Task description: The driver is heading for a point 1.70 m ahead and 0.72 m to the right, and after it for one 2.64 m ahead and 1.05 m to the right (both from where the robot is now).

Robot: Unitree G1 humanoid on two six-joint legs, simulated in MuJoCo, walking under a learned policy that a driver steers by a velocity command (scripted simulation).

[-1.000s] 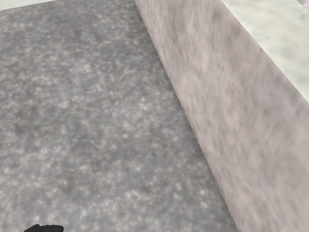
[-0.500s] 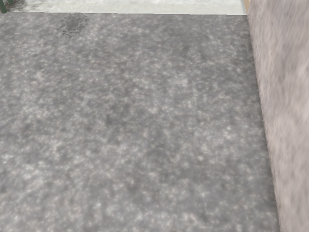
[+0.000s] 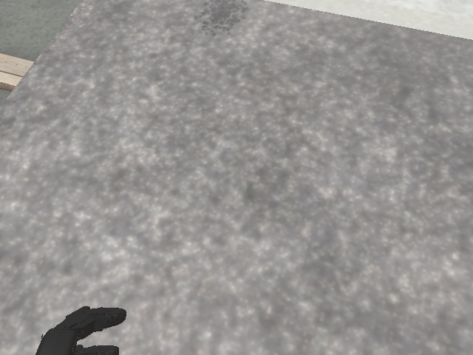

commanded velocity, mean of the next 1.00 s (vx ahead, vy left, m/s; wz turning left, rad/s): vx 0.09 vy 0.00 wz -0.38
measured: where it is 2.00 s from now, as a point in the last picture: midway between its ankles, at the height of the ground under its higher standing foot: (363, 319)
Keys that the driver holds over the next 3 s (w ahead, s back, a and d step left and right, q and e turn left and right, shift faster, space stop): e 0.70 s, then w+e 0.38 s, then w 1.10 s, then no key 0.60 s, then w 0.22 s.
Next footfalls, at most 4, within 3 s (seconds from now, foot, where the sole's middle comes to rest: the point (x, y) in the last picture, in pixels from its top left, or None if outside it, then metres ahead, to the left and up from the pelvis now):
0.30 left None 0.11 0.11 -0.75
0.80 right None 0.06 -0.14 -0.74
1.22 left None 0.38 -0.08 -0.71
1.68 right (425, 347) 0.41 -0.45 -0.69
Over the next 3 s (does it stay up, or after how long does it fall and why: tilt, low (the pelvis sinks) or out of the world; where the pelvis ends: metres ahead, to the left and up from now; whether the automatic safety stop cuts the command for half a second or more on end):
stays up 0.66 -0.36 0.10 its command is cut before an obstacle after 1.7 s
